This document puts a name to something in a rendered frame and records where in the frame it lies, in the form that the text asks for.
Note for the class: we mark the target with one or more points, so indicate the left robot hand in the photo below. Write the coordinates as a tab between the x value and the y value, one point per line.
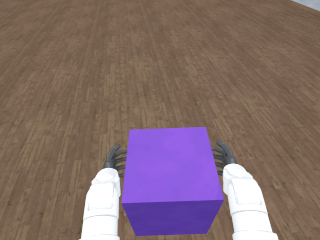
111	160

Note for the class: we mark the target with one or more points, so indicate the right robot forearm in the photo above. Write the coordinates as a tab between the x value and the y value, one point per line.
247	206

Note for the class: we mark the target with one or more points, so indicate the carton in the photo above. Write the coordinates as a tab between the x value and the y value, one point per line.
171	184

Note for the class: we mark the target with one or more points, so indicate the right robot hand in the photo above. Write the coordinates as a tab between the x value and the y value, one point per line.
226	157

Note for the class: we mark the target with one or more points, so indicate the left robot forearm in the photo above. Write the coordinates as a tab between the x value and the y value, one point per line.
101	211

